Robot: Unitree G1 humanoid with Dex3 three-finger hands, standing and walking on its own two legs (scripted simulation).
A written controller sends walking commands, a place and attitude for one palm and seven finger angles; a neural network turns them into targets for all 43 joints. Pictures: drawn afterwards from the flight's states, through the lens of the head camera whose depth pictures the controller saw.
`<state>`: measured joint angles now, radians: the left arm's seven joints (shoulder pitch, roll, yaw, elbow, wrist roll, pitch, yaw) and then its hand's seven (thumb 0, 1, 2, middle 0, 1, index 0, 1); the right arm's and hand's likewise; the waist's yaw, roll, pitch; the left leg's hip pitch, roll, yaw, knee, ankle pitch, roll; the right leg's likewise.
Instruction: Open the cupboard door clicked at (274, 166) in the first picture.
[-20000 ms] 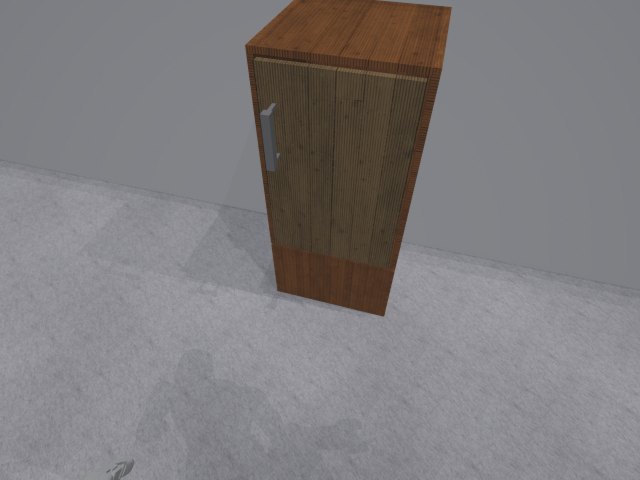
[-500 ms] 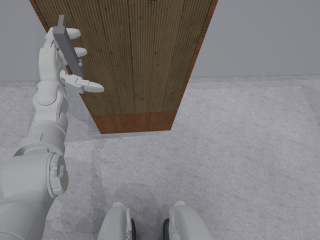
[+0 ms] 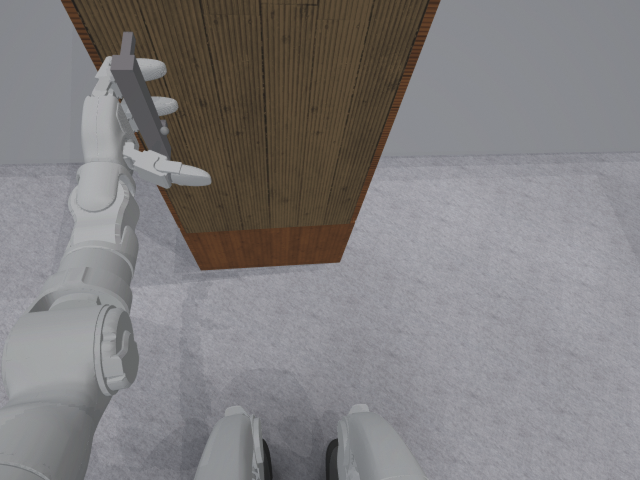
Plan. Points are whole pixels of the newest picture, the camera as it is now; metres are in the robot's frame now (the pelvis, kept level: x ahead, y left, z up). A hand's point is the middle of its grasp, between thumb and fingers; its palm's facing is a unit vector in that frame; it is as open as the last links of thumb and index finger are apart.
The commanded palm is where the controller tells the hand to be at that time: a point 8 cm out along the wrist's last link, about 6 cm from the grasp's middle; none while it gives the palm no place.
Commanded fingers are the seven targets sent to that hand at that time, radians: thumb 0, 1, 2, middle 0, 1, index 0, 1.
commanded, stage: close the thumb around the handle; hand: left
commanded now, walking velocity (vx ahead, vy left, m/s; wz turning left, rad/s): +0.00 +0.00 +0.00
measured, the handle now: (146, 102) +0.57 +0.18 +0.06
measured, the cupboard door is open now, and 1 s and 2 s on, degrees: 1 3 48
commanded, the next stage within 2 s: pull the door open along its arc in 0.64 s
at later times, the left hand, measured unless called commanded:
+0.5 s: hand (164, 129) +0.52 +0.15 +0.06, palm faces +0.04 -1.00 -0.02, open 6.6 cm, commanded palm +0.50 +0.18 +0.06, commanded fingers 0.00 0.90 0.90 -0.40 -1.35 -0.40 -1.35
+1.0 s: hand (164, 137) +0.51 +0.15 +0.06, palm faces +0.01 -1.00 -0.02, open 5.7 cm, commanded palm +0.46 +0.20 +0.06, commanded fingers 0.00 0.90 0.90 -0.40 -1.35 -0.40 -1.35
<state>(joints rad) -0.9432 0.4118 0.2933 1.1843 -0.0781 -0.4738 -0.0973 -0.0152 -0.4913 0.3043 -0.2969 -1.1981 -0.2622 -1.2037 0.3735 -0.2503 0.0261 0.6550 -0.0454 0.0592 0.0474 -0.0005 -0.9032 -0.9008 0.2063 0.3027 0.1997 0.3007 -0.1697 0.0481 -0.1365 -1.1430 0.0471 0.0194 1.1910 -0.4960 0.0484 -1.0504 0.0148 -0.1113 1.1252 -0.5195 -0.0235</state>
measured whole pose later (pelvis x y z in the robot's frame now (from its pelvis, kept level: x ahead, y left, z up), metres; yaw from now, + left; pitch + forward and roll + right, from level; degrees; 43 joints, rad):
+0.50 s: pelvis +0.00 +0.00 +0.00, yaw +0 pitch +26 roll -4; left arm -0.95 0.40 0.28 1.18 -0.08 -0.48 -0.08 0.00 0.59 0.77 -0.37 -1.31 -0.33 -1.32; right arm 0.37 -0.25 0.02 0.66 -0.05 0.06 0.05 0.00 -0.90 -0.90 0.21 0.30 0.20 0.30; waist -0.17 0.05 -0.13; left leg -1.14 0.04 0.02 1.19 -0.50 0.05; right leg -1.05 0.01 -0.11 1.12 -0.52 -0.02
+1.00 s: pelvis +0.01 +0.00 +0.01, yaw -1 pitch +25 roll -3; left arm -0.80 0.41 0.34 1.07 -0.10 -0.45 -0.16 0.00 0.75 0.78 -0.39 -1.35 -0.35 -1.35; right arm 0.38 -0.25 0.02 0.61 -0.02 0.09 0.04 0.00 -0.90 -0.90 0.21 0.30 0.20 0.30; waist -0.17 0.05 -0.14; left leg -1.08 0.06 0.05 1.15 -0.50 0.04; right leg -1.01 0.03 -0.08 1.09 -0.52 -0.03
